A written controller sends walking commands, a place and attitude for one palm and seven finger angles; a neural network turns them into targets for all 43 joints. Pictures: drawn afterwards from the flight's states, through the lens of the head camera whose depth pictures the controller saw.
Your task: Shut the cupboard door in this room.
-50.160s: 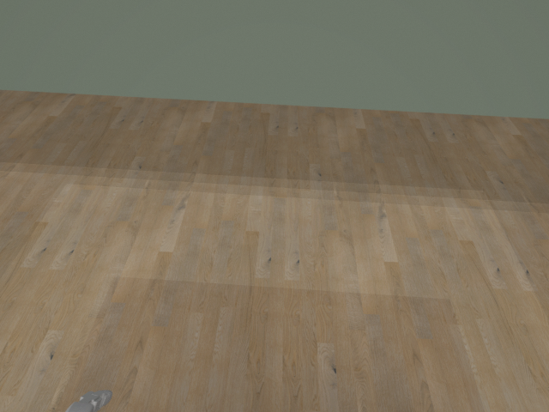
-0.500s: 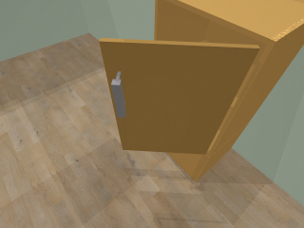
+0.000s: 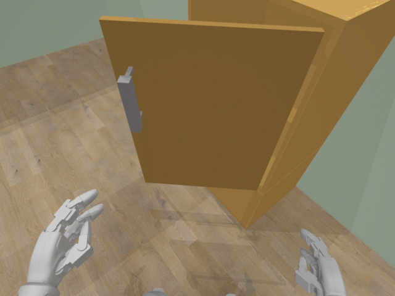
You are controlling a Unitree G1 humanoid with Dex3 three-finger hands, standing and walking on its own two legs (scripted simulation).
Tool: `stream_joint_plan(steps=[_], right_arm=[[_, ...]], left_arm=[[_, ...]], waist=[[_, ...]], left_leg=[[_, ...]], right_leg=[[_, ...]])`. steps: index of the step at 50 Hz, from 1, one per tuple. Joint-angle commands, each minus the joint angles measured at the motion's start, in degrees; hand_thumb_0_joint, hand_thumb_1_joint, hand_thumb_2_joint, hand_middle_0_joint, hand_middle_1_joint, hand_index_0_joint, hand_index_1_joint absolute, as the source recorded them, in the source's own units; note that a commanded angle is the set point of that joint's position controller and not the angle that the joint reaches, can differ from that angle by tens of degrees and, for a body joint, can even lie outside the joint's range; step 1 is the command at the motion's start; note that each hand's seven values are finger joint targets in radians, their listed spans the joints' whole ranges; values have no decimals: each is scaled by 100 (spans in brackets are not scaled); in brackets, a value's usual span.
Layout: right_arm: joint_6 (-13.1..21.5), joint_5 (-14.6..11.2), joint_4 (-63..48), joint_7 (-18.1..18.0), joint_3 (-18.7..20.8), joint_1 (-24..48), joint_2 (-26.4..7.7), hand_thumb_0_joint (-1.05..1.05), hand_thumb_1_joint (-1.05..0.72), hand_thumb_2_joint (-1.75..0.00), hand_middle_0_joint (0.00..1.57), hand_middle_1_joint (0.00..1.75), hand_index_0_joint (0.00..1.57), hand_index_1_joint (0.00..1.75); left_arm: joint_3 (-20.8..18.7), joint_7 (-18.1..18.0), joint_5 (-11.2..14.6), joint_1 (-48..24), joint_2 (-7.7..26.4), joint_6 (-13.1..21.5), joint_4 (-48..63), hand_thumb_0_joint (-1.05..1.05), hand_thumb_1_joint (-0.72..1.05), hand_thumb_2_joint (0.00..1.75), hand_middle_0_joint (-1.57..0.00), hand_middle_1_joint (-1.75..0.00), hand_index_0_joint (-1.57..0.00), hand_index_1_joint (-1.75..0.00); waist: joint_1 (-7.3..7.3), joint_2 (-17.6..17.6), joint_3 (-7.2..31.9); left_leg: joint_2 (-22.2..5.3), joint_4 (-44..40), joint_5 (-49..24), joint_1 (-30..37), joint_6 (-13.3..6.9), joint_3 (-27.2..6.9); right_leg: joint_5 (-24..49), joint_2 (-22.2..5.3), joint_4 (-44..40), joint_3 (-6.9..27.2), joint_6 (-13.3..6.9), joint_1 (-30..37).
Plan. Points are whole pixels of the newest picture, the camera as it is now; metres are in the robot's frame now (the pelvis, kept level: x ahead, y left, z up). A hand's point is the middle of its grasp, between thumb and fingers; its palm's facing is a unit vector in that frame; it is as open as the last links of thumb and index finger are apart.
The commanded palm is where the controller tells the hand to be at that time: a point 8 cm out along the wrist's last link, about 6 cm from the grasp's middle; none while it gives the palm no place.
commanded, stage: raise the hand and make a fist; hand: left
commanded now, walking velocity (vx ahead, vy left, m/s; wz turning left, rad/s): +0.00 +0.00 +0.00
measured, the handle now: (133, 100) +0.52 +0.17 +0.11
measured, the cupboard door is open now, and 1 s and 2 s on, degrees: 47 47 47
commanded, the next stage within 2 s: bring the fist close to the handle in 1.60 s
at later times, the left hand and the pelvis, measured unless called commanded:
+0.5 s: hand (67, 250) +0.19 +0.23 +0.05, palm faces +0.01 -1.00 -0.02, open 4.2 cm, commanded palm +0.16 +0.28 +0.05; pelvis -0.02 +0.02 -0.02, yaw -1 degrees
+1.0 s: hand (51, 236) +0.21 +0.25 +0.08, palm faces -0.02 -1.00 -0.04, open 3.1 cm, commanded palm +0.18 +0.30 +0.09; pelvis -0.01 +0.06 +0.00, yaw +1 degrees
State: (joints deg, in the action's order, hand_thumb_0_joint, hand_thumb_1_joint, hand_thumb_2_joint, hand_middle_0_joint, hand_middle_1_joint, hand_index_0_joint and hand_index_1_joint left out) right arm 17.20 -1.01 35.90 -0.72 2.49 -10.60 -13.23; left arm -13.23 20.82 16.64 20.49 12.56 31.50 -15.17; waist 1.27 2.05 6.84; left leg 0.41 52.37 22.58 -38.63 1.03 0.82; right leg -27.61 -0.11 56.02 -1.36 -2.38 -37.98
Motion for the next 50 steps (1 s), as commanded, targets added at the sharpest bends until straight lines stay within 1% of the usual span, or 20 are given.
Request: stream_joint_plan(steps=[1, 3, 5, 7, 10, 12, 16, 17, 19, 22, 24, 25, 27, 29, 32, 37, 38, 43, 46, 50], right_arm=[[325, -62, -1277, -107, 267, 404, -714, 0, -90, -90, 20, 30, 20, 30], [353, -13, -1362, -155, 241, 238, -688, 0, -90, -90, 20, 30, 20, 30], [394, -7, -1196, -245, 220, 163, -647, 0, -90, -90, 20, 30, 20, 30], [408, 6, -1058, -369, 174, 85, -721, 0, -90, -90, 20, 30, 20, 30], [384, -97, -894, -510, 154, 25, -816, 0, -90, -90, 20, 30, 20, 30], [305, -192, -997, -576, 126, 3, -866, 0, -90, -90, 20, 30, 20, 30], [114, -268, -1500, -561, 110, 121, -766, 0, -90, -90, 20, 30, 20, 30], [64, -242, -1546, -538, 113, 196, -710, 0, -90, -90, 20, 30, 20, 30], [-25, -196, -1624, -488, 95, 233, -518, 0, -90, -90, 20, 30, 20, 30], [-38, -101, -1571, -414, 49, 224, -454, 0, -90, -90, 20, 30, 20, 30], [-22, -67, -1523, -354, 33, 86, -526, 0, -90, -90, 20, 30, 20, 30], [1, -61, -1493, -332, 26, 39, -592, 0, -90, -90, 20, 30, 20, 30], [38, -50, -1487, -330, -2, -67, -702, 0, -90, -90, 20, 30, 20, 30], [118, -87, -1529, -333, -3, -146, -798, 0, -90, -90, 20, 30, 20, 30], [194, -109, -1558, -370, -35, -143, -864, 0, -90, -90, 20, 30, 20, 30], [102, -86, -1549, -348, -78, -111, -770, 0, -90, -90, 20, 30, 20, 30], [44, -97, -1597, -327, -109, -93, -735, 0, -90, -90, 20, 30, 20, 30], [-167, -151, -1668, -277, -175, -122, -785, 0, -90, -90, 20, 30, 20, 30], [-168, -171, -1723, -302, -189, -174, -838, 0, -90, -90, 20, 30, 20, 30], [-130, -141, -1703, -334, -240, -148, -801, 0, -90, -90, 20, 30, 20, 30]], left_arm=[[-1242, 746, 548, 631, 1452, 574, 1252, 0, 90, 90, -49, -62, -49, -62], [-1228, 646, 691, -248, 1618, 708, 2501, 0, 90, 90, -53, -66, -53, -66], [-938, 508, 756, -439, 1316, 884, 3194, 0, 90, 90, -57, -70, -57, -70], [-424, 524, 743, -908, 1055, 943, 3476, 0, 90, 90, -60, -74, -60, -74], [-111, 690, 643, -950, 996, 494, 2613, 0, 90, 90, -66, -80, -66, -80], [-8, 863, 621, -712, 969, -144, 1949, 0, 90, 90, -69, -84, -69, -84], [-522, 728, 580, 62, 1350, -1373, 2191, 0, 90, 90, -77, -92, -77, -92], [-928, 529, 591, 259, 1589, -1523, 2311, 0, 90, 90, -79, -94, -79, -94], [-1058, 100, 608, 422, 1395, -1544, 2821, 0, 90, 90, -82, -98, -82, -98], [-979, -477, 553, 530, 1106, -1225, 3041, 0, 90, 90, -88, -104, -88, -104], [-574, -586, 417, 452, 831, -971, 2987, 0, 90, 90, -92, -108, -92, -108], [-320, -568, 337, 382, 720, -845, 3035, 0, 90, 90, -93, -110, -93, -110], [63, -435, 241, 227, 632, -761, 2987, 0, 90, 90, -97, -114, -97, -114], [293, -251, 191, 134, 672, -731, 3154, 0, 90, 90, -101, -118, -101, -118], [155, -227, 167, -160, 1024, -812, 3691, 0, 90, 90, -106, -124, -106, -124], [-346, -706, 125, 73, 1220, -985, 4066, 0, 90, 90, -115, -134, -115, -134], [-170, -761, 134, 181, 968, -1072, 3957, 0, 90, 90, -117, -136, -117, -136], [224, -715, 42, 119, 674, -1631, 3450, 0, 90, 90, -126, -146, -126, -146], [354, -566, -6, -220, 740, -1837, 3522, 0, 90, 90, -130, -150, -130, -150], [40, -533, 64, -694, 1025, -1756, 3845, 0, 90, 90, -130, -150, -130, -150]], waist=[[-611, -538, 1341], [-412, -1085, 1750], [-177, -1048, 1795], [149, -587, 1477], [308, -256, 585], [200, -3, 342], [-336, 59, 1077], [-529, -73, 1283], [-613, 30, 1273], [-601, -23, 887], [-393, -122, 652], [-290, -351, 639], [-131, -340, 460], [-61, -452, 649], [-142, -904, 968], [-360, -961, 1101], [-321, -885, 900], [-198, -808, 315], [-127, -596, 384], [-190, -671, 688]], left_leg=[[286, 558, -455, -582, -123, 144], [154, 857, -537, -452, -205, 0], [65, 1041, -650, -246, -271, -114], [-10, 1267, -569, -410, -345, -226], [-89, 1196, 4, -836, -354, -302], [-66, 1030, 176, -972, -389, -307], [25, 488, -79, -630, -372, -264], [31, 403, -293, -492, -347, -299], [8, 173, -495, -289, -286, -274], [-18, -79, -597, -180, -231, -339], [-26, -152, -462, -128, -230, -370], [-36, -177, -348, -19, -239, -392], [-56, -212, -126, -43, -268, -470], [-76, -306, 89, 136, -273, -546], [-87, -521, 199, 507, -261, -702], [-171, -874, -258, 964, -114, -920], [-183, -960, -203, 953, -94, -918], [-191, -1170, 30, 816, -89, -878], [-202, -1214, -26, 977, -129, -880], [-156, -1172, -546, 1280, -133, -786]], right_leg=[[955, -407, -764, 1164, 325, 560], [709, -327, -664, 1257, 322, 334], [951, -228, -580, 1162, 325, 71], [999, -163, -497, 1166, 393, -276], [4, -77, -791, 1029, 371, -706], [-558, -65, -1070, 1106, 421, -628], [-522, -206, -1292, 1023, 425, 342], [-249, -177, -1183, 933, 395, 590], [173, -116, -1059, 624, 331, 627], [549, 86, -826, 196, 190, 437], [457, 143, -715, -1, 160, 69], [373, 165, -649, -91, 141, -139], [258, 184, -634, -127, 119, -315], [142, 173, -670, -133, 112, -351], [300, 186, -633, -168, 59, -182], [713, 242, -571, -376, 11, 105], [701, 239, -607, -423, 31, 99], [738, 228, -877, -428, 66, 215], [822, 230, -1044, -387, 86, 331], [1108, 232, -1127, -359, 63, 627]])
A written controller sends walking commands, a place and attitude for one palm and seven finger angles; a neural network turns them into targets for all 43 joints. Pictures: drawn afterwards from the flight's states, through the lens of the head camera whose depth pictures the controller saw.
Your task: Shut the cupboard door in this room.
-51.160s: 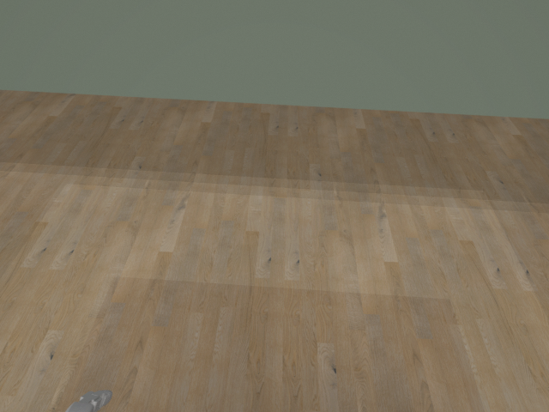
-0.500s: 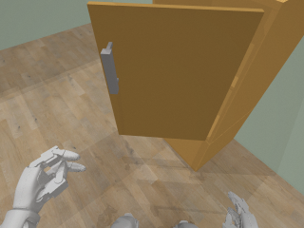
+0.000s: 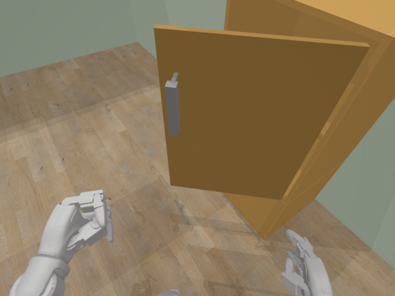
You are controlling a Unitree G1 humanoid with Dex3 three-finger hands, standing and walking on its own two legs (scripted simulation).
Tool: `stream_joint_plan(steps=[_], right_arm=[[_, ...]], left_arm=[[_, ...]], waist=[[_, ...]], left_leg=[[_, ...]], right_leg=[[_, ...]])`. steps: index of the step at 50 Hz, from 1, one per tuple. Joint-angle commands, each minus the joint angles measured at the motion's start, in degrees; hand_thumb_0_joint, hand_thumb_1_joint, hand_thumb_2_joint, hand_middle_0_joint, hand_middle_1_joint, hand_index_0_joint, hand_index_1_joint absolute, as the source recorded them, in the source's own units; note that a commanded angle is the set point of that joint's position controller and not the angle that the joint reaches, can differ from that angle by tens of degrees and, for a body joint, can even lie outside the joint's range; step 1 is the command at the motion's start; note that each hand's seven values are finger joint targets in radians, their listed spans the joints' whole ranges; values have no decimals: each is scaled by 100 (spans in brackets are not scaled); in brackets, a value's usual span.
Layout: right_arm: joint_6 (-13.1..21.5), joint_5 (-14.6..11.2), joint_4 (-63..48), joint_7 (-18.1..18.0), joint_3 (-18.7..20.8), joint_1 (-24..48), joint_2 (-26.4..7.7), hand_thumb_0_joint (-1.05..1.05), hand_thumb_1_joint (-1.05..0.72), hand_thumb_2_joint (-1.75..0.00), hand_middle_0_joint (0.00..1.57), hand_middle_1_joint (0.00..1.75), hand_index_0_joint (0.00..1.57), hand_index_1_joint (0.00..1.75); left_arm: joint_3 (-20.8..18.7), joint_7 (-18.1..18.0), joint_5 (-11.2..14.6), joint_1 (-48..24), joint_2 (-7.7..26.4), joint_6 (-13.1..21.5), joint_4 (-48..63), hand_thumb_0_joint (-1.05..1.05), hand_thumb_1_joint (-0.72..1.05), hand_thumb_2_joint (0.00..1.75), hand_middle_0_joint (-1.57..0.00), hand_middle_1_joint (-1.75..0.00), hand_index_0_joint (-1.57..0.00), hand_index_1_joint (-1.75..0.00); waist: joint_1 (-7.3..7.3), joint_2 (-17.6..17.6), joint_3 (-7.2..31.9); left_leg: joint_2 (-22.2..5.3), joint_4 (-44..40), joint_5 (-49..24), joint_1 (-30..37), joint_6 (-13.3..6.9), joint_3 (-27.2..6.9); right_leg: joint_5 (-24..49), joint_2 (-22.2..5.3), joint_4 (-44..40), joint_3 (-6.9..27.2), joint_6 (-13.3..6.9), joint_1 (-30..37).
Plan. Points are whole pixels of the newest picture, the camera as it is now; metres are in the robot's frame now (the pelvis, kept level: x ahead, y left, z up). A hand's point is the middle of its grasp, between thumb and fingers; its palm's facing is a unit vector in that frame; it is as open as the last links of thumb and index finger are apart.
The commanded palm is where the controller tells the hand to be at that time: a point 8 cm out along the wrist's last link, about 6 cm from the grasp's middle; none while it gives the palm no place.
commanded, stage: raise the hand and make a fist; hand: left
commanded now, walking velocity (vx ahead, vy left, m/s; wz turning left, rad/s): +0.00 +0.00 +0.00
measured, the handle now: (174, 104) +0.53 +0.11 +0.10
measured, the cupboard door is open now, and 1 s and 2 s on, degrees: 47 47 47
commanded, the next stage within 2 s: bring the fist close to the handle in 0.60 s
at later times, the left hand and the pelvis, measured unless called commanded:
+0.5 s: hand (123, 212) +0.23 +0.15 +0.10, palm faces -0.02 -1.00 -0.05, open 3.1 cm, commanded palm +0.21 +0.20 +0.11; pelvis +0.01 -0.04 +0.01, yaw +0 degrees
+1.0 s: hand (145, 190) +0.28 +0.13 +0.11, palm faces -0.08 -1.00 -0.03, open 3.1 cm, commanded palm +0.26 +0.18 +0.11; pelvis +0.01 -0.04 +0.01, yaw +0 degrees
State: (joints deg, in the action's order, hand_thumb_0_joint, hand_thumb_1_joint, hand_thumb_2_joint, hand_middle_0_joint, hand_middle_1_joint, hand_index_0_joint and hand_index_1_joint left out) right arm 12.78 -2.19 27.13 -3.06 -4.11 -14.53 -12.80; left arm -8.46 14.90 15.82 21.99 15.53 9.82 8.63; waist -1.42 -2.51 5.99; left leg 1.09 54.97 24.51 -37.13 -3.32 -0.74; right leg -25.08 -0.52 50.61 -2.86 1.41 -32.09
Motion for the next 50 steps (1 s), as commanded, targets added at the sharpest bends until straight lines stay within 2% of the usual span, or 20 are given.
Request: stream_joint_plan(steps=[1, 2, 6, 7, 10, 14, 17, 21, 22, 24, 28, 32, 35, 39, 41, 42, 45, 47, 49, 50], right_arm=[[319, -24, -810, -112, 421, 250, -831, 0, -90, -90, 20, 30, 20, 30], [315, -6, -744, -120, 404, 260, -841, 0, -90, -90, 20, 30, 20, 30], [345, -48, -673, -87, 369, 305, -783, 0, -90, -90, 20, 30, 20, 30], [344, -44, -631, -81, 379, 296, -810, 0, -90, -90, 20, 30, 20, 30], [359, -91, -634, -84, 395, 322, -828, 0, -90, -90, 20, 30, 20, 30], [341, -112, -626, -107, 436, 327, -863, 0, -90, -90, 20, 30, 20, 30], [344, -67, -611, -127, 454, 378, -871, 0, -90, -90, 20, 30, 20, 30], [404, -55, -585, -104, 446, 391, -790, 0, -90, -90, 20, 30, 20, 30], [407, -36, -532, -101, 445, 353, -801, 0, -90, -90, 20, 30, 20, 30], [429, -58, -501, -78, 452, 345, -787, 0, -90, -90, 20, 30, 20, 30], [410, -97, -494, -83, 473, 333, -820, 0, -90, -90, 20, 30, 20, 30], [372, -100, -520, -125, 496, 390, -838, 0, -90, -90, 20, 30, 20, 30], [379, -92, -563, -136, 479, 428, -789, 0, -90, -90, 20, 30, 20, 30], [385, -83, -367, -153, 467, 376, -802, 0, -90, -90, 20, 30, 20, 30], [396, -96, -320, -147, 482, 361, -816, 0, -90, -90, 20, 30, 20, 30], [383, -94, -310, -148, 479, 334, -838, 0, -90, -90, 20, 30, 20, 30], [387, -126, -309, -140, 483, 358, -830, 0, -90, -90, 20, 30, 20, 30], [356, -113, -295, -152, 481, 326, -871, 0, -90, -90, 20, 30, 20, 30], [327, -116, -320, -133, 468, 369, -840, 0, -90, -90, 20, 30, 20, 30], [318, -111, -316, -123, 479, 369, -831, 0, -90, -90, 20, 30, 20, 30]], left_arm=[[-562, 27, 171, -912, 818, 472, 1496, 0, 90, 90, -130, -150, -130, -150], [-733, -4, 179, -968, 981, 515, 1474, 0, 90, 90, -130, -150, -130, -150], [-617, -36, 209, -961, 755, 559, 1392, 0, 90, 90, -130, -150, -130, -150], [-636, -22, 187, -921, 806, 495, 1278, 0, 90, 90, -130, -150, -130, -150], [-462, 85, 213, -887, 662, 240, 1134, 0, 90, 90, -130, -150, -130, -150], [-532, 203, 294, -603, 633, -25, 724, 0, 90, 90, -130, -150, -130, -150], [-806, 144, 349, -815, 886, 127, 862, 0, 90, 90, -130, -150, -130, -150], [-751, -26, 287, -1062, 808, 579, 1219, 0, 90, 90, -130, -150, -130, -150], [-790, -48, 277, -1076, 887, 640, 1202, 0, 90, 90, -130, -150, -130, -150], [-638, -34, 246, -1010, 757, 740, 1098, 0, 90, 90, -130, -150, -130, -150], [-475, 114, 225, -773, 681, 588, 740, 0, 90, 90, -130, -150, -130, -150], [-706, 185, 323, -763, 886, 451, 693, 0, 90, 90, -130, -150, -130, -150], [-762, 139, 371, -957, 849, 553, 890, 0, 90, 90, -130, -150, -130, -150], [-738, 31, 331, -1788, 861, 746, 611, 0, 90, 90, -130, -150, -130, -150], [-611, 70, 295, -1916, 759, 787, 389, 0, 90, 90, -130, -150, -130, -150], [-603, 92, 274, -1940, 815, 753, 301, 0, 90, 90, -130, -150, -130, -150], [-255, 162, 204, -2235, 567, 599, 114, 0, 90, 90, -130, -150, -130, -150], [-355, 124, 184, -2352, 710, 452, -71, 0, 90, 90, -130, -150, -130, -150], [-211, 35, 122, -2707, 570, 398, -13, 0, 90, 90, -130, -150, -130, -150], [-308, -59, 107, -2746, 614, 387, -56, 0, 90, 90, -130, -150, -130, -150]], waist=[[71, -122, 820], [23, -230, 798], [33, -508, 725], [44, -357, 722], [55, -327, 669], [44, 290, 510], [-8, 362, 527], [12, -31, 719], [26, -33, 686], [74, -31, 677], [125, 107, 483], [70, 486, 486], [52, 368, 646], [229, 398, 475], [240, 336, 522], [230, 402, 553], [228, 86, 750], [201, 236, 790], [210, 141, 852], [168, 157, 888]], left_leg=[[-224, -1428, -769, 1178, 299, -611], [-205, -1415, -824, 1183, 301, -582], [-210, -1500, -1011, 1313, 334, -537], [-199, -1490, -1012, 1280, 294, -510], [-179, -1561, -1040, 1305, 267, -437], [-120, -1505, -1126, 1105, 210, -272], [-66, -1440, -1086, 1051, 187, -191], [-53, -1392, -1192, 1220, 185, -126], [-49, -1343, -1196, 1174, 174, -126], [-47, -1319, -1163, 1140, 171, -94], [-31, -1254, -975, 961, 148, -48], [-18, -1141, -954, 820, 142, -38], [-3, -1139, -999, 852, 157, -7], [-29, -1057, -953, 802, 154, -24], [-26, -1068, -968, 853, 148, -8], [-34, -1063, -1014, 862, 136, -25], [-26, -1177, -1069, 1073, 131, 1], [-40, -1212, -1163, 1076, 129, -46], [-39, -1307, -1209, 1210, 132, -42], [-48, -1345, -1228, 1258, 146, -44]], right_leg=[[867, 280, -614, -206, -314, 69], [910, 290, -630, -177, -332, 134], [1003, 263, -696, -209, -335, 210], [1033, 264, -762, -190, -330, 299], [1119, 226, -899, -177, -299, 413], [1298, 204, -1068, -126, -250, 582], [1197, 163, -1160, 20, -244, 701], [1243, 156, -1069, 46, -252, 642], [1257, 159, -1081, 104, -256, 680], [1239, 131, -1106, 145, -238, 655], [1018, 73, -1269, 305, -190, 611], [904, -36, -1444, 602, -113, 796], [1015, -80, -1426, 637, -79, 866], [1029, -60, -1395, 659, -55, 647], [1049, -44, -1360, 610, -71, 593], [1089, -33, -1348, 620, -81, 644], [1197, -19, -1315, 508, -106, 634], [1313, -5, -1291, 454, -124, 711], [1382, 14, -1237, 319, -146, 664], [1403, 36, -1207, 265, -158, 668]])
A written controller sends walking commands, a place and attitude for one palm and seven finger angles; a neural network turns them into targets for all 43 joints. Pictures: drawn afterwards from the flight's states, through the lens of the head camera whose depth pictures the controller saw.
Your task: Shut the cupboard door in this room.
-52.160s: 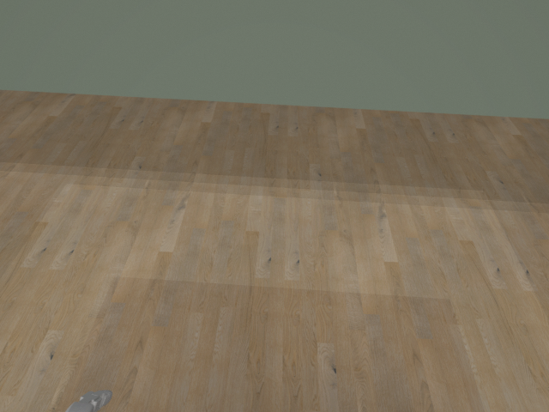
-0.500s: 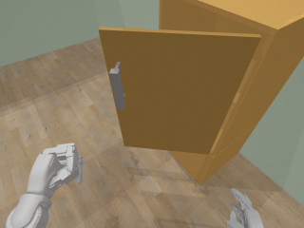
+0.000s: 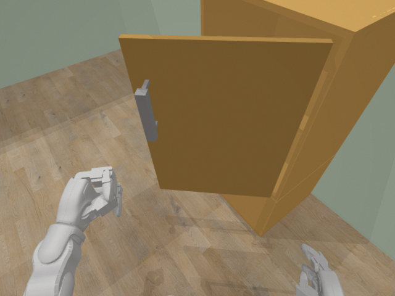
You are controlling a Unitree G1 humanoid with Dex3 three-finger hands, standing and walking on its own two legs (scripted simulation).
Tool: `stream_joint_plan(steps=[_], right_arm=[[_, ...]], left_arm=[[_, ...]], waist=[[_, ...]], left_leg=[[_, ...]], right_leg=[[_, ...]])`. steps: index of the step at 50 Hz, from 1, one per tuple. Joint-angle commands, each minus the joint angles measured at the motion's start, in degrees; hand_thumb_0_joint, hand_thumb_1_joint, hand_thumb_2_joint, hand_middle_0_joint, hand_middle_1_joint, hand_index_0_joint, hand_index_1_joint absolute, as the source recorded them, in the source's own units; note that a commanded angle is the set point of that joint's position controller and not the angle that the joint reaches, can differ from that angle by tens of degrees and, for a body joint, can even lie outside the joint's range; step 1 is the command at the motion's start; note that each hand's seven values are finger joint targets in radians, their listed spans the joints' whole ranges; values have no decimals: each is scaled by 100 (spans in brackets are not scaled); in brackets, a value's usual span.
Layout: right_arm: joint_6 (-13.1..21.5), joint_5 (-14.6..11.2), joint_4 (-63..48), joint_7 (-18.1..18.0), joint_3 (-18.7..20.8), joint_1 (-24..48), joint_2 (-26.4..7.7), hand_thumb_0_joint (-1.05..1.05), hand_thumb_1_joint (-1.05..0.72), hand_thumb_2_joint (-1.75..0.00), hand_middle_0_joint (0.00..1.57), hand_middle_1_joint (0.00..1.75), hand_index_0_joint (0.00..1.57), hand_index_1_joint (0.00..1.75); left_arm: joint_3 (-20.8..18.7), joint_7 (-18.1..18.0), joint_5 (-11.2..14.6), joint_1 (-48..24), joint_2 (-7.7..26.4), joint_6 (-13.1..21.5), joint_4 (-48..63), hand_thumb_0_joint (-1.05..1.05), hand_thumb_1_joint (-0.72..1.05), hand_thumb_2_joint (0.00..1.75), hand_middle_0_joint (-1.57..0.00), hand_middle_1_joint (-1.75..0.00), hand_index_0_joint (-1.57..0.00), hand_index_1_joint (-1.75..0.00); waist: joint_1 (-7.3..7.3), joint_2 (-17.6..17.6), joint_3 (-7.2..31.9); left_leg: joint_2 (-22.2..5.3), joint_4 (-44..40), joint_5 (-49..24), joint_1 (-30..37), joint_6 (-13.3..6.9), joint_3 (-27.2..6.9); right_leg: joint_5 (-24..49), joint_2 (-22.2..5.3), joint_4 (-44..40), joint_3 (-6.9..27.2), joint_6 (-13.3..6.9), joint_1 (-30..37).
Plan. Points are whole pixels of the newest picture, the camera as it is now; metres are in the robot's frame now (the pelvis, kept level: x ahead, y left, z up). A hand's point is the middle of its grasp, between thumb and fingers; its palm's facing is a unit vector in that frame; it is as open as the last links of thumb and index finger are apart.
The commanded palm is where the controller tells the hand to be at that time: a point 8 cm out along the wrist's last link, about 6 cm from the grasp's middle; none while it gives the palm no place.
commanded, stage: bring the fist close to the handle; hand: left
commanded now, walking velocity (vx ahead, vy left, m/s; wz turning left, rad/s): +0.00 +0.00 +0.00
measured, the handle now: (149, 111) +0.52 +0.15 +0.09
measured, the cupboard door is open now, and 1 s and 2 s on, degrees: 47 47 37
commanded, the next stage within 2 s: push the door shut along its arc in 1.10 s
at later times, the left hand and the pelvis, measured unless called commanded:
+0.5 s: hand (146, 156) +0.37 +0.13 +0.10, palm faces -0.07 -1.00 -0.02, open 3.1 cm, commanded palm +0.35 +0.18 +0.09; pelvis +0.00 +0.01 +0.00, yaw -2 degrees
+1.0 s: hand (157, 142) +0.41 +0.11 +0.09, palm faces -0.03 -1.00 -0.03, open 3.1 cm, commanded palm +0.38 +0.17 +0.09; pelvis +0.00 +0.00 +0.00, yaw -3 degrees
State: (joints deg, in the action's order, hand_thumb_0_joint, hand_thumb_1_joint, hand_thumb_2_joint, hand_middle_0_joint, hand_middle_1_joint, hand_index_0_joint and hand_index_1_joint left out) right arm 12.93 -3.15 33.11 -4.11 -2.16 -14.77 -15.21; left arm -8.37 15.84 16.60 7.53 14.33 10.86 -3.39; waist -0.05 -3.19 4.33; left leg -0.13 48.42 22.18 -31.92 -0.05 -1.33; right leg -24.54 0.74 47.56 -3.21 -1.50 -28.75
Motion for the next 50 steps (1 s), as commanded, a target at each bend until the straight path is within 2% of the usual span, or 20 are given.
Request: stream_joint_plan(steps=[1, 2, 6, 7, 11, 13, 17, 18, 22, 25, 29, 32, 35, 37, 40, 44, 45, 46, 48, 50], right_arm=[[289, 0, -932, -5, 271, 409, -582, 0, -90, -90, 20, 30, 20, 30], [256, 20, -895, -3, 280, 387, -607, 0, -90, -90, 20, 30, 20, 30], [165, 31, -881, 88, 287, 410, -546, 0, -90, -90, 20, 30, 20, 30], [131, 43, -848, 98, 286, 377, -574, 0, -90, -90, 20, 30, 20, 30], [56, 38, -818, 161, 309, 334, -552, 0, -90, -90, 20, 30, 20, 30], [8, 45, -786, 174, 306, 304, -560, 0, -90, -90, 20, 30, 20, 30], [-131, 67, -640, 148, 315, 270, -626, 0, -90, -90, 20, 30, 20, 30], [-161, 76, -665, 160, 304, 286, -591, 0, -90, -90, 20, 30, 20, 30], [-257, 103, -559, 192, 321, 207, -588, 0, -90, -90, 20, 30, 20, 30], [-324, 108, -498, 244, 343, 125, -569, 0, -90, -90, 20, 30, 20, 30], [-460, 104, -411, 289, 376, -30, -602, 0, -90, -90, 20, 30, 20, 30], [-586, 121, -340, 270, 397, -118, -662, 0, -90, -90, 20, 30, 20, 30], [-630, 128, -306, 281, 394, -162, -604, 0, -90, -90, 20, 30, 20, 30], [-649, 158, -341, 301, 437, -229, -637, 0, -90, -90, 20, 30, 20, 30], [-677, 167, -335, 349, 453, -292, -609, 0, -90, -90, 20, 30, 20, 30], [-795, 133, -391, 384, 481, -352, -642, 0, -90, -90, 20, 30, 20, 30], [-813, 121, -422, 382, 477, -323, -625, 0, -90, -90, 20, 30, 20, 30], [-844, 105, -405, 366, 483, -339, -654, 0, -90, -90, 20, 30, 20, 30], [-875, 86, -414, 331, 476, -317, -652, 0, -90, -90, 20, 30, 20, 30], [-869, 98, -389, 299, 481, -310, -649, 0, -90, -90, 20, 30, 20, 30]], left_arm=[[-282, -233, 13, -1344, 654, 269, 1098, 0, 90, 90, -130, -150, -130, -150], [-499, -340, 3, -1484, 875, 282, 1054, 0, 90, 90, -130, -150, -130, -150], [-252, -599, -162, -1798, 537, 361, 832, 0, 90, 90, -130, -150, -130, -150], [-318, -652, -201, -1897, 651, 365, 758, 0, 90, 90, -130, -150, -130, -150], [204, -775, -417, -2443, 251, 347, 696, 0, 90, 90, -130, -150, -130, -150], [385, -832, -473, -2667, 119, 277, 477, 0, 90, 90, -130, -150, -130, -150], [64, -1061, -542, -3492, 457, 273, 38, 0, 90, 90, -130, -150, -130, -150], [158, -1102, -556, -3560, 286, 266, -71, 0, 90, 90, -130, -150, -130, -150], [30, -1310, -654, -4191, 391, 383, -355, 0, 90, 90, -130, -150, -130, -150], [170, -1363, -701, -4498, 188, 431, -703, 0, 90, 90, -130, -150, -130, -150], [248, -1369, -739, -4764, 52, 375, -1494, 0, 90, 90, -130, -150, -130, -150], [-82, -1402, -777, -5239, 437, 396, -1990, 0, 90, 90, -130, -150, -130, -150], [15, -1432, -798, -6123, 346, 600, -2047, 0, 90, 90, -130, -150, -130, -150], [-269, -1468, -810, -5800, 580, 767, -2034, 0, 90, 90, -130, -150, -130, -150], [-316, -1405, -773, -5601, 576, 950, -2089, 0, 90, 90, -130, -150, -130, -150], [-385, -1285, -780, -5117, 658, 888, -2388, 0, 90, 90, -130, -150, -130, -150], [-179, -1229, -773, -5207, 445, 842, -2402, 0, 90, 90, -130, -150, -130, -150], [-317, -1227, -764, -5286, 632, 816, -2460, 0, 90, 90, -130, -150, -130, -150], [-246, -1191, -718, -5489, 571, 780, -2513, 0, 90, 90, -130, -150, -130, -150], [-389, -1176, -653, -5815, 737, 871, -2382, 0, 90, 90, -130, -150, -130, -150]], waist=[[21, 264, 1048], [-6, 447, 1111], [-2, 317, 1174], [1, 328, 1169], [105, 24, 1275], [173, 133, 1190], [217, 436, 1230], [191, 437, 1312], [167, 238, 1643], [210, 148, 1807], [319, 485, 1549], [340, 633, 1446], [410, 330, 1693], [235, 245, 2109], [186, 268, 2368], [172, 618, 1995], [245, 563, 1794], [256, 632, 1629], [335, 657, 1437], [325, 688, 1590]], left_leg=[[75, -727, -1011, 755, -178, 8], [63, -706, -1093, 734, -176, -6], [51, -795, -1159, 878, -139, 55], [43, -776, -1214, 855, -144, 35], [1, -792, -1340, 1108, -114, 14], [-29, -810, -1266, 1114, -116, -20], [-33, -830, -1027, 1026, -111, -56], [-18, -841, -1074, 1056, -115, -27], [-38, -779, -1404, 1210, -75, -35], [-52, -722, -1621, 1332, -48, -19], [-49, -690, -1578, 1100, -74, 29], [-20, -689, -1313, 858, -103, 67], [1, -626, -1333, 945, -95, 75], [-4, -567, -1652, 1090, -89, 75], [13, -522, -1866, 1068, -90, 154], [42, -590, -1649, 672, -145, 259], [58, -626, -1477, 617, -155, 286], [55, -632, -1363, 562, -170, 280], [64, -670, -1132, 537, -191, 282], [82, -650, -1003, 542, -204, 282]], right_leg=[[1369, -78, -879, 246, 127, 313], [1448, -76, -863, 269, 122, 421], [1513, -42, -766, 144, 101, 311], [1549, -38, -752, 164, 83, 342], [1603, -22, -691, 97, 54, 165], [1522, -11, -734, 77, 62, 88], [1273, 10, -764, 97, 58, 40], [1337, 1, -760, 98, 62, 85], [1587, 11, -640, 96, 26, 130], [1793, 25, -591, 83, 25, 71], [1901, 47, -657, 99, 56, -17], [1758, 40, -730, 164, 70, 7], [1795, 33, -660, 201, 62, -42], [2060, 56, -560, 211, 27, 172], [2405, 53, -497, 240, 40, 387], [2494, 45, -634, 311, 91, 530], [2364, 41, -701, 319, 108, 443], [2252, 39, -780, 353, 111, 383], [1987, 34, -902, 381, 134, 294], [1833, 18, -955, 467, 152, 382]])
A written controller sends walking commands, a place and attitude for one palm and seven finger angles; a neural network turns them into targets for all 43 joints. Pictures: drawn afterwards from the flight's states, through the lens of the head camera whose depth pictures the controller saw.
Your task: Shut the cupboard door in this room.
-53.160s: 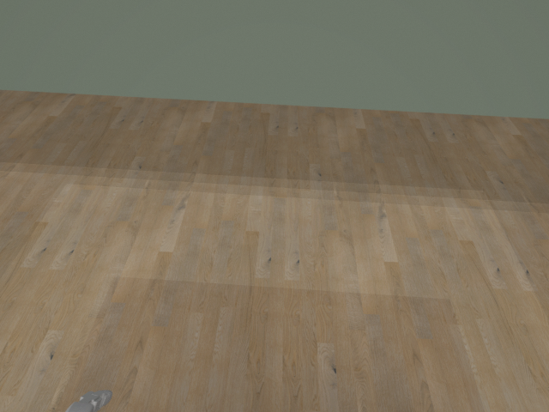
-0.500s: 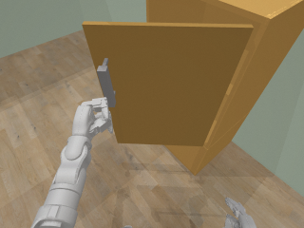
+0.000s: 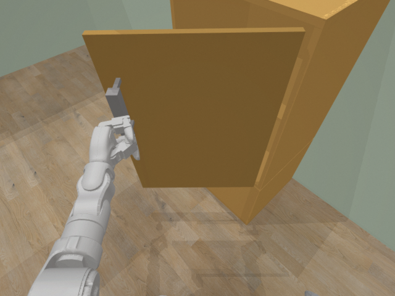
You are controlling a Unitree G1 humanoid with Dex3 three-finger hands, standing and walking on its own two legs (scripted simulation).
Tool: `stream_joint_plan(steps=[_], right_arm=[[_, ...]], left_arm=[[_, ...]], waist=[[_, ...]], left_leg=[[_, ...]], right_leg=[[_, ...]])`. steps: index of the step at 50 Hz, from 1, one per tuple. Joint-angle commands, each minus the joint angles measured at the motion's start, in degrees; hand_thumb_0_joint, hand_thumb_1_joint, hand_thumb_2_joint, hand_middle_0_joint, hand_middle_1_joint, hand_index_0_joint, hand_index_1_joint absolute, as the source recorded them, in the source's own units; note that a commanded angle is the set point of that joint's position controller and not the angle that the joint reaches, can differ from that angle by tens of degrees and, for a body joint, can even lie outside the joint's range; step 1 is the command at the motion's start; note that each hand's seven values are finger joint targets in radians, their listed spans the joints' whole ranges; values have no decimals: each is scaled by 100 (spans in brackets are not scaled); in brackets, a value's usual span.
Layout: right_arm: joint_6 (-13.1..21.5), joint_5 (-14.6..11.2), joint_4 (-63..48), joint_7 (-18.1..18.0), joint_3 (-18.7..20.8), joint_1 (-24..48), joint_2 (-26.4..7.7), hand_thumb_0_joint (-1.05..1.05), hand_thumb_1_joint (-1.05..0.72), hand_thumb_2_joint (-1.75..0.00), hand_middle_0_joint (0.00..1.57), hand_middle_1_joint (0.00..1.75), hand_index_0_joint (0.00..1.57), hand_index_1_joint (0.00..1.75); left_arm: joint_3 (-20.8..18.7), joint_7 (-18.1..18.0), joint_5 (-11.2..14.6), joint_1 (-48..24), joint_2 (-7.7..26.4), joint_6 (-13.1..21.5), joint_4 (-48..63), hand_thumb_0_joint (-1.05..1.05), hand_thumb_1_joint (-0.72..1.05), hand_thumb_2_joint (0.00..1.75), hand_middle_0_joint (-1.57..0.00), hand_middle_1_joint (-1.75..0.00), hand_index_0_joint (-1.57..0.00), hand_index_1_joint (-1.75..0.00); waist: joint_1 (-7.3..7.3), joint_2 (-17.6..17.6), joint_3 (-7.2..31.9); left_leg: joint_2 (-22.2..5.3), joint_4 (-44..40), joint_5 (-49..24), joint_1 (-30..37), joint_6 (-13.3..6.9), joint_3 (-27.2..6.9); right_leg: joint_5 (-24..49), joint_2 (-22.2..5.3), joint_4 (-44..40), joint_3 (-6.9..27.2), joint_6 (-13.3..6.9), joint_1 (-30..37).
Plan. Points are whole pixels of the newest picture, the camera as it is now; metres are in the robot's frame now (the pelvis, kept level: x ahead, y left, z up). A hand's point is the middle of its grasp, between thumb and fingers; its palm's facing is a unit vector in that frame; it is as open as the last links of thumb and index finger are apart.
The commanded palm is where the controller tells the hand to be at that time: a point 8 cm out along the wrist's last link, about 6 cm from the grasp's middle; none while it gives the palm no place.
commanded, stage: bring the fist close to the handle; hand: left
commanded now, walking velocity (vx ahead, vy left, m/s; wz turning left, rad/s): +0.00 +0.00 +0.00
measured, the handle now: (123, 110) +0.51 +0.18 +0.09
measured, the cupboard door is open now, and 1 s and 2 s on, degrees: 47 37 32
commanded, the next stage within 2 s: push the door shut along its arc in 0.10 s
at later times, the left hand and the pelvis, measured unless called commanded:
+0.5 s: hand (134, 129) +0.44 +0.14 +0.10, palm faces -0.07 -1.00 -0.02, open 3.1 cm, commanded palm +0.42 +0.19 +0.09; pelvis -0.01 +0.00 -0.01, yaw +1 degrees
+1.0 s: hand (149, 110) +0.50 +0.11 +0.09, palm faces -0.20 -0.98 -0.02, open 3.1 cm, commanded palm +0.50 +0.16 +0.09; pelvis -0.01 +0.02 -0.02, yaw +0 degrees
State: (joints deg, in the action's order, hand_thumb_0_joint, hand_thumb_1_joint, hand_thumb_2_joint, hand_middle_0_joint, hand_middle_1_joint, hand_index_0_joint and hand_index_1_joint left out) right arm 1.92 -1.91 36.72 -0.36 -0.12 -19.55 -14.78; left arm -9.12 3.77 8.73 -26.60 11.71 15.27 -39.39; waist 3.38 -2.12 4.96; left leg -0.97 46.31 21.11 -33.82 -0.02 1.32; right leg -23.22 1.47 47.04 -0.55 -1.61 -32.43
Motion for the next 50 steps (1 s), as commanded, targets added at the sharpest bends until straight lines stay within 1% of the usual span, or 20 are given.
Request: stream_joint_plan(steps=[1, 2, 4, 5, 6, 7, 11, 14, 17, 19, 21, 26, 29, 32, 36, 39, 42, 47, 49, 50], right_arm=[[236, -26, -761, -97, 266, 207, -682, 0, -90, -90, 20, 30, 20, 30], [232, -22, -746, -127, 270, 193, -699, 0, -90, -90, 20, 30, 20, 30], [274, -47, -695, -134, 239, 268, -628, 0, -90, -90, 20, 30, 20, 30], [300, -31, -649, -129, 239, 238, -619, 0, -90, -90, 20, 30, 20, 30], [300, -34, -617, -133, 249, 230, -642, 0, -90, -90, 20, 30, 20, 30], [296, -29, -589, -135, 253, 190, -658, 0, -90, -90, 20, 30, 20, 30], [254, -48, -654, -111, 253, 183, -693, 0, -90, -90, 20, 30, 20, 30], [190, -66, -594, -133, 216, 121, -728, 0, -90, -90, 20, 30, 20, 30], [170, -59, -637, -175, 220, 117, -744, 0, -90, -90, 20, 30, 20, 30], [202, -57, -567, -177, 201, 105, -696, 0, -90, -90, 20, 30, 20, 30], [236, -42, -506, -160, 218, 17, -716, 0, -90, -90, 20, 30, 20, 30], [199, -33, -381, -108, 254, -262, -838, 0, -90, -90, 20, 30, 20, 30], [198, -27, -329, -111, 277, -348, -860, 0, -90, -90, 20, 30, 20, 30], [195, 7, -233, -110, 287, -517, -919, 0, -90, -90, 20, 30, 20, 30], [208, 31, -146, -99, 279, -648, -963, 0, -90, -90, 20, 30, 20, 30], [245, 67, -114, -78, 297, -740, -982, 0, -90, -90, 20, 30, 20, 30], [242, 93, -46, -81, 280, -912, -1048, 0, -90, -90, 20, 30, 20, 30], [231, 120, -86, -49, 277, -1054, -1065, 0, -90, -90, 20, 30, 20, 30], [204, 114, -72, -38, 280, -1104, -1100, 0, -90, -90, 20, 30, 20, 30], [190, 108, -95, -33, 268, -1102, -1093, 0, -90, -90, 20, 30, 20, 30]], left_arm=[[-294, 59, 162, -2470, 994, 495, 1286, 0, 90, 90, -130, -150, -130, -150], [-435, 48, 162, -2533, 1217, 593, 1384, 0, 90, 90, -130, -150, -130, -150], [-123, 92, 135, -2925, 942, 742, 1397, 0, 90, 90, -130, -150, -130, -150], [-44, 102, 127, -3047, 846, 801, 1367, 0, 90, 90, -130, -150, -130, -150], [-125, 101, 92, -2977, 968, 821, 1213, 0, 90, 90, -130, -150, -130, -150], [-88, 107, 65, -2973, 959, 811, 1098, 0, 90, 90, -130, -150, -130, -150], [-238, 201, 116, -2482, 1016, 610, 577, 0, 90, 90, -130, -150, -130, -150], [-267, 326, 121, -3182, 1207, 489, 181, 0, 90, 90, -130, -150, -130, -150], [-442, 414, 124, -3669, 1486, 626, 238, 0, 90, 90, -130, -150, -130, -150], [-219, 495, 147, -4261, 1271, 783, 206, 0, 90, 90, -130, -150, -130, -150], [-204, 561, 135, -4349, 1246, 903, 10, 0, 90, 90, -130, -150, -130, -150], [-143, 741, 75, -4432, 1215, 765, -884, 0, 90, 90, -130, -150, -130, -150], [54, 795, 55, -5013, 1046, 743, -941, 0, 90, 90, -130, -150, -130, -150], [24, 821, 47, -5376, 1103, 739, -1153, 0, 90, 90, -130, -150, -130, -150], [-3, 887, -26, -5810, 1255, 738, -1468, 0, 90, 90, -130, -150, -130, -150], [-91, 932, -67, -5996, 1362, 800, -1484, 0, 90, 90, -130, -150, -130, -150], [-422, 959, -101, -6227, 1837, 767, -1782, 0, 90, 90, -130, -150, -130, -150], [-419, 1060, -159, -6492, 1933, 768, -1784, 0, 90, 90, -130, -150, -130, -150], [-551, 1116, -167, -6504, 2105, 714, -1959, 0, 90, 90, -130, -150, -130, -150], [-465, 1152, -152, -6550, 2022, 675, -2008, 0, 90, 90, -130, -150, -130, -150]], waist=[[-3, 580, 1564], [-41, 622, 1684], [64, 189, 1688], [92, 167, 1734], [64, 97, 1744], [109, 192, 1759], [-15, 455, 1800], [158, 551, 1471], [118, 344, 1721], [272, 183, 1822], [280, 26, 2038], [386, 282, 1998], [534, 140, 2027], [636, 134, 2064], [784, 174, 2113], [740, -215, 2520], [805, -152, 2466], [854, -367, 2769], [896, -251, 2719], [946, -231, 2629]], left_leg=[[179, -451, -857, 708, -210, 30], [167, -434, -860, 727, -215, 10], [166, -416, -766, 870, -205, -3], [164, -387, -758, 921, -204, -31], [153, -365, -756, 922, -194, -53], [159, -347, -730, 922, -210, -63], [184, -396, -745, 683, -195, -29], [178, -388, -580, 500, -214, -57], [188, -316, -713, 574, -222, -62], [170, -247, -808, 741, -214, -108], [151, -174, -918, 901, -180, -166], [107, -122, -1007, 796, -161, -278], [94, -63, -989, 905, -168, -330], [75, 7, -1076, 949, -170, -426], [51, 76, -860, 778, -175, -481], [43, 198, -1094, 996, -158, -526], [33, 263, -1042, 774, -177, -565], [20, 377, -1295, 797, -175, -580], [-14, 413, -1255, 719, -167, -597], [4, 414, -1168, 615, -185, -556]], right_leg=[[1673, -71, -920, 233, 169, 827], [1639, -72, -907, 255, 163, 906], [1512, -61, -861, 230, 141, 665], [1483, -48, -820, 199, 138, 582], [1450, -43, -790, 195, 120, 517], [1417, -37, -793, 190, 139, 486], [1505, -78, -821, 212, 148, 720], [1369, -87, -869, 236, 180, 512], [1534, -78, -766, 276, 146, 588], [1636, -57, -662, 222, 132, 374], [1658, -24, -544, 156, 97, 201], [1613, 10, -432, 34, 79, -148], [1473, 22, -405, 7, 76, -453], [1398, 49, -336, -36, 52, -692], [1133, 53, -288, -36, 62, -913], [1185, 59, -175, -29, 31, -1068], [1114, 83, -121, -38, 25, -1122], [1292, 102, -23, -26, 19, -1140], [1243, 111, -14, -39, 28, -1225], [1219, 114, -60, -18, 43, -1205]])
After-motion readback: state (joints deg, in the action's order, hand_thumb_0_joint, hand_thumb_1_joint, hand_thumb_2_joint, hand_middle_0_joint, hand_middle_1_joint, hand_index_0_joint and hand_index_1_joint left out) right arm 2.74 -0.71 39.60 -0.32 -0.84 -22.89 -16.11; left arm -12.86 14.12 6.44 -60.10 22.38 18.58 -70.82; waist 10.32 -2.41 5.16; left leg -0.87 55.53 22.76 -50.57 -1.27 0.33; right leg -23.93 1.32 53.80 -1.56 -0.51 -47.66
